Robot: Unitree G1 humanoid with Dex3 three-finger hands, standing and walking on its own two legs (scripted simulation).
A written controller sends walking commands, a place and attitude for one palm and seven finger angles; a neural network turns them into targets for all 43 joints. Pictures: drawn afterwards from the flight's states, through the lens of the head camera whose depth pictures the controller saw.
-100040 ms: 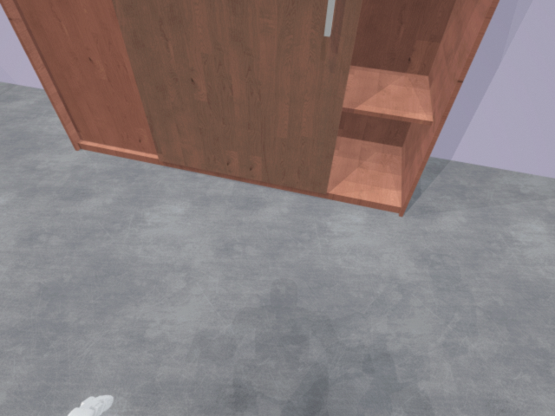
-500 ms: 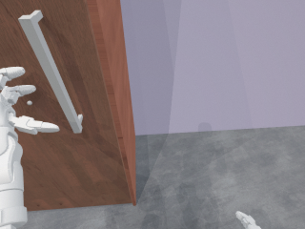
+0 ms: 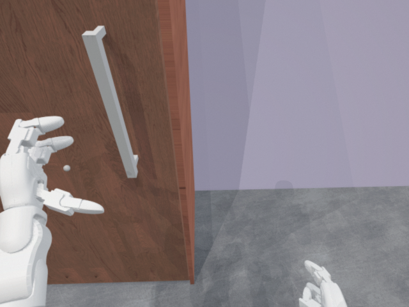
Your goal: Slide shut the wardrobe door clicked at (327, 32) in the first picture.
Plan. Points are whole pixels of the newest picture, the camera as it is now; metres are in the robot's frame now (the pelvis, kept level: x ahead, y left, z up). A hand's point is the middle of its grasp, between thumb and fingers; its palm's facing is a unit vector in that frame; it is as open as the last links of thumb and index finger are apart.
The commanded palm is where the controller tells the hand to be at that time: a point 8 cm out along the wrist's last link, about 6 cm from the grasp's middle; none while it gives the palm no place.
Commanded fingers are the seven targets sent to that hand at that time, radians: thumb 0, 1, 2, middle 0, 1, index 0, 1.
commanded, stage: slip the hand off the handle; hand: left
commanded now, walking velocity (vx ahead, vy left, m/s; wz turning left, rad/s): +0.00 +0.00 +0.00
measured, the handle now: (118, 113) +0.40 +0.22 +0.21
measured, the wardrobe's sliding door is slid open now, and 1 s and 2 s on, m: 0.00 0.00 0.00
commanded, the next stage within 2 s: draw the hand back to the body in 0.22 s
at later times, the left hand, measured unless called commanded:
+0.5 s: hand (75, 188) +0.23 +0.23 +0.18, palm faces +0.27 -0.96 -0.09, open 14.7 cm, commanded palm +0.18 +0.28 +0.19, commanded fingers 0.00 -0.55 0.20 -0.25 -1.15 -0.25 -1.15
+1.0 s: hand (57, 203) +0.20 +0.25 +0.18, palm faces +0.47 -0.83 -0.30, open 13.9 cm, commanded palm +0.16 +0.28 +0.19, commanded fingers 0.00 -0.04 0.44 -0.23 -0.85 -0.23 -0.85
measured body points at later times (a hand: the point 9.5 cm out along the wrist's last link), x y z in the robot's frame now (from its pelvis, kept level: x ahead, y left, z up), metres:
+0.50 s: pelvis +0.00 -0.02 +0.01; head -0.05 -0.04 +0.45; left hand +0.21 +0.28 +0.19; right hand +0.19 -0.23 -0.08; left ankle +0.07 +0.08 -0.74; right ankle -0.02 -0.09 -0.74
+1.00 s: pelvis +0.00 -0.03 +0.01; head -0.03 -0.06 +0.45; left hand +0.17 +0.29 +0.20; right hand +0.20 -0.25 -0.07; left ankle +0.07 +0.08 -0.74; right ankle -0.02 -0.09 -0.74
